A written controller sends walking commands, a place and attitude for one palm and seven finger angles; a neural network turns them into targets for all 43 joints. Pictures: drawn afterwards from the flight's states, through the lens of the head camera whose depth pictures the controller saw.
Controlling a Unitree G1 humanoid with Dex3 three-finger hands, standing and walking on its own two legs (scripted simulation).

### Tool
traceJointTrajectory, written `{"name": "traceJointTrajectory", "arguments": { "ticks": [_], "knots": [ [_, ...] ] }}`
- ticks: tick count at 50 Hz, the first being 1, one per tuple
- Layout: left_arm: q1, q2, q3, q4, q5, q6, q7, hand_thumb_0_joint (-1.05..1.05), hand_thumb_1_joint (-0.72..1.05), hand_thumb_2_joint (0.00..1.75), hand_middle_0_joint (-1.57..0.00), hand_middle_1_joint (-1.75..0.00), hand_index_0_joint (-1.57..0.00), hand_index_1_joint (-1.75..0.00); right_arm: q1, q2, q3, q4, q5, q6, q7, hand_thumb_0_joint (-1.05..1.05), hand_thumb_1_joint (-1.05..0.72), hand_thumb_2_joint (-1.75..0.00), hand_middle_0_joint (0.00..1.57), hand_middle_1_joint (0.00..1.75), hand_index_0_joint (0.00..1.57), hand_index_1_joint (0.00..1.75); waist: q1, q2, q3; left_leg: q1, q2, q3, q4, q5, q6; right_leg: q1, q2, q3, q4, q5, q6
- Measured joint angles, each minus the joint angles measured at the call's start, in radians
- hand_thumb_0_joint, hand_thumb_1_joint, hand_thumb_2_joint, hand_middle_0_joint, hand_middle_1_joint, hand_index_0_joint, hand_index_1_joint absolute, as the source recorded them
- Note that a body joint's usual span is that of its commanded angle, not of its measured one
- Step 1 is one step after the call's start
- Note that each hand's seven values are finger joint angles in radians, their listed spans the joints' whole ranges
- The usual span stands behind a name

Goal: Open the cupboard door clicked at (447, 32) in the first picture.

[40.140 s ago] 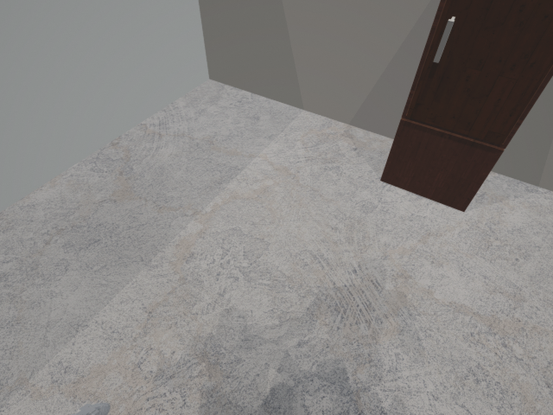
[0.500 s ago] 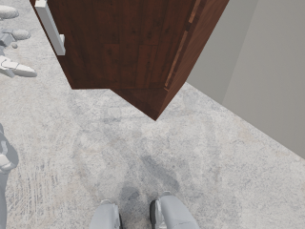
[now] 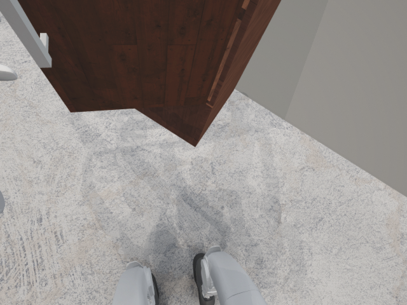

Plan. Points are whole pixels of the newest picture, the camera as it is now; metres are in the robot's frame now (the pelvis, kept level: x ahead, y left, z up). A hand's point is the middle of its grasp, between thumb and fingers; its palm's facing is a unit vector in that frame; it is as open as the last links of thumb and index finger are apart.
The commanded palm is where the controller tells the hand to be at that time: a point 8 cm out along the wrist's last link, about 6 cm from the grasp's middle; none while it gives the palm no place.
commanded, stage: move the hooked fingers beside the handle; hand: left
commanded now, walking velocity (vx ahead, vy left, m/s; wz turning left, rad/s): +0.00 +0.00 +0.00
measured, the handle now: (26, 20) +0.59 +0.21 +0.08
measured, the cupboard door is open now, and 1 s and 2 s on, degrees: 41 41 41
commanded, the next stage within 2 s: slide the fingers in behind the handle in 0.74 s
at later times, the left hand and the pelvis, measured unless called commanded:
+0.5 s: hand out of the picture +0.53 +0.27 +0.09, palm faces +0.02 -1.00 -0.02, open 14.0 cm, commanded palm +0.52 +0.30 +0.08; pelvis +0.00 -0.01 +0.00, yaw +2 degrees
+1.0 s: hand out of the picture +0.53 +0.27 +0.09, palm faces +0.02 -1.00 -0.01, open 14.0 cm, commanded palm +0.52 +0.29 +0.08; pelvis -0.02 +0.00 +0.00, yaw +1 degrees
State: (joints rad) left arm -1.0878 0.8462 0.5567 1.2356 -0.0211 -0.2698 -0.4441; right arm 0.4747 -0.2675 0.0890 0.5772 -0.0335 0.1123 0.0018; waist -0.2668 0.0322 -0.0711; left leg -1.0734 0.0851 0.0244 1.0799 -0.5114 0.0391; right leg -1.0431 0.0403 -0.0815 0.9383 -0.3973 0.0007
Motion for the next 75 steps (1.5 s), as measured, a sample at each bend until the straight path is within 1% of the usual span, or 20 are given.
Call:
{"name": "traceJointTrajectory", "arguments": {
  "ticks": [3,6,11,19,27,31,35,40,43,45,50,56,61,66,71,75],
  "knots": [
    [0.026,-0.019,-0.008,-0.013,-0.016,-0.002,0.0,-0.01,-0.5,0.3,-0.3,-1.2,-0.3,-1.2,-0.001,0.002,-0.004,0.002,0.003,0.005,0.006,0.0,-0.91,-0.9,0.2,0.3,0.2,0.3,0.011,-0.003,-0.004,0.027,0.001,-0.002,-0.016,0.0,-0.002,0.028,0.002,-0.001,-0.018,0.001,-0.001],
    [0.039,-0.03,-0.018,-0.009,-0.02,0.003,-0.001,-0.01,-0.5,0.3,-0.3,-1.2,-0.3,-1.2,-0.008,0.0,-0.006,0.0,0.006,0.007,0.005,0.0,-0.9,-0.9,0.2,0.3,0.2,0.3,0.018,-0.004,-0.01,0.048,-0.001,-0.007,-0.028,0.001,-0.004,0.051,0.002,-0.005,-0.03,0.0,-0.003],
    [0.061,-0.056,-0.045,-0.009,-0.039,-0.014,-0.001,-0.01,-0.5,0.3,-0.3,-1.2,-0.3,-1.2,-0.027,-0.007,-0.015,-0.003,0.008,0.005,0.002,0.0,-0.91,-0.9,0.2,0.3,0.2,0.3,0.031,-0.006,-0.018,0.076,-0.004,-0.012,-0.039,0.001,-0.007,0.081,0.001,-0.009,-0.04,-0.003,-0.005],
    [0.051,-0.064,-0.068,0.025,-0.043,-0.035,0.0,-0.01,-0.5,0.3,-0.3,-1.2,-0.3,-1.2,-0.07,-0.019,-0.017,-0.012,0.013,-0.003,-0.007,0.0,-0.91,-0.9,0.2,0.3,0.2,0.3,0.036,-0.014,-0.018,0.075,-0.007,-0.018,-0.025,0.0,-0.008,0.081,-0.003,-0.015,-0.021,-0.009,-0.007],
    [0.011,-0.053,-0.076,0.035,-0.033,-0.048,0.004,-0.01,-0.5,0.3,-0.3,-1.2,-0.3,-1.2,-0.083,-0.016,-0.01,-0.004,0.013,-0.012,-0.012,0.0,-0.91,-0.9,0.2,0.3,0.2,0.3,0.03,-0.012,-0.012,0.034,-0.009,-0.025,0.007,0.002,-0.009,0.041,-0.006,-0.021,0.011,-0.01,-0.009],
    [-0.021,-0.043,-0.081,0.063,-0.029,-0.037,0.008,-0.01,-0.5,0.3,-0.3,-1.2,-0.3,-1.2,-0.076,-0.013,0.001,0.005,0.014,-0.011,-0.013,0.0,-0.91,-0.9,0.2,0.3,0.2,0.3,0.024,-0.008,-0.007,0.019,-0.01,-0.026,0.016,0.004,-0.008,0.028,-0.007,-0.022,0.02,-0.008,-0.009],
    [-0.038,-0.025,-0.073,0.075,-0.014,-0.029,0.018,-0.01,-0.5,0.3,-0.3,-1.2,-0.3,-1.2,-0.062,-0.01,0.008,0.007,0.011,-0.015,-0.013,0.0,-0.91,-0.9,0.2,0.3,0.2,0.3,0.011,-0.003,-0.006,0.001,-0.008,-0.024,0.025,0.006,-0.007,0.008,-0.006,-0.02,0.029,-0.004,-0.008],
    [-0.046,0.006,-0.044,0.083,-0.004,-0.03,0.018,-0.01,-0.5,0.3,-0.31,-1.2,-0.31,-1.2,-0.044,-0.009,0.013,0.006,0.011,-0.018,-0.013,0.0,-0.91,-0.9,0.2,0.3,0.2,0.3,-0.004,0.001,-0.002,-0.014,-0.001,-0.018,0.036,0.004,-0.005,-0.009,0.0,-0.013,0.036,0.0,-0.008],
    [-0.043,0.02,-0.04,0.08,0.0,-0.027,0.014,-0.01,-0.5,0.3,-0.31,-1.2,-0.31,-1.2,-0.031,-0.01,0.013,0.007,0.012,-0.017,-0.012,0.0,-0.91,-0.9,0.2,0.3,0.2,0.3,-0.006,0.003,0.0,-0.019,0.0,-0.016,0.038,0.005,-0.004,-0.015,0.002,-0.01,0.037,0.002,-0.006],
    [-0.035,0.02,-0.037,0.07,-0.006,-0.026,0.009,-0.01,-0.5,0.3,-0.31,-1.2,-0.3,-1.2,-0.024,-0.01,0.011,0.009,0.012,-0.016,-0.011,0.0,-0.91,-0.9,0.2,0.3,0.2,0.3,-0.003,0.003,0.001,-0.018,0.0,-0.014,0.036,0.006,-0.003,-0.015,0.001,-0.008,0.035,0.004,-0.006],
    [-0.03,-0.004,-0.056,0.057,-0.024,-0.022,0.004,-0.01,-0.5,0.3,-0.3,-1.2,-0.3,-1.2,-0.015,-0.01,0.008,0.022,0.011,-0.015,-0.009,0.0,-0.91,-0.9,0.2,0.3,0.2,0.3,0.007,0.0,-0.001,-0.013,-0.004,-0.016,0.029,0.01,-0.001,-0.007,-0.002,-0.01,0.027,0.007,-0.003],
    [-0.016,-0.054,-0.08,0.033,-0.031,-0.029,0.028,-0.01,-0.5,0.3,-0.3,-1.2,-0.3,-1.2,-0.022,-0.012,-0.003,0.027,0.005,-0.018,-0.004,0.0,-0.91,-0.9,0.2,0.3,0.2,0.3,0.013,-0.003,-0.011,-0.001,-0.01,-0.02,0.02,0.012,0.0,0.008,-0.006,-0.014,0.016,0.007,-0.001],
    [-0.009,-0.098,-0.1,0.023,-0.026,-0.035,0.06,-0.01,-0.5,0.3,-0.3,-1.2,-0.3,-1.2,-0.033,-0.011,-0.009,0.022,0.001,-0.021,0.002,0.0,-0.91,-0.9,0.2,0.3,0.2,0.3,0.016,-0.003,-0.016,0.011,-0.014,-0.021,0.014,0.011,0.001,0.022,-0.01,-0.015,0.01,0.005,0.0],
    [-0.006,-0.13,-0.11,0.023,-0.018,-0.044,0.093,-0.01,-0.5,0.3,-0.3,-1.2,-0.3,-1.2,-0.045,-0.007,-0.012,0.017,-0.002,-0.022,0.008,0.0,-0.91,-0.9,0.2,0.3,0.2,0.3,0.017,-0.001,-0.02,0.02,-0.016,-0.02,0.012,0.008,0.001,0.029,-0.011,-0.013,0.012,0.0,0.001],
    [0.0,-0.152,-0.111,0.023,-0.017,-0.055,0.113,-0.01,-0.5,0.3,-0.3,-1.2,-0.3,-1.2,-0.05,0.0,-0.011,0.014,-0.003,-0.022,0.013,0.0,-0.91,-0.9,0.2,0.3,0.2,0.3,0.02,0.003,-0.021,0.028,-0.015,-0.016,0.011,0.005,0.0,0.032,-0.011,-0.009,0.016,-0.005,-0.001],
    [-0.002,-0.153,-0.109,0.03,-0.015,-0.057,0.128,-0.01,-0.5,0.3,-0.31,-1.2,-0.31,-1.21,-0.05,0.005,-0.009,0.012,-0.003,-0.024,0.014,0.0,-0.91,-0.9,0.2,0.3,0.2,0.3,0.02,0.004,-0.018,0.029,-0.015,-0.014,0.012,0.002,-0.002,0.03,-0.011,-0.008,0.023,-0.009,-0.002]
  ]
}}
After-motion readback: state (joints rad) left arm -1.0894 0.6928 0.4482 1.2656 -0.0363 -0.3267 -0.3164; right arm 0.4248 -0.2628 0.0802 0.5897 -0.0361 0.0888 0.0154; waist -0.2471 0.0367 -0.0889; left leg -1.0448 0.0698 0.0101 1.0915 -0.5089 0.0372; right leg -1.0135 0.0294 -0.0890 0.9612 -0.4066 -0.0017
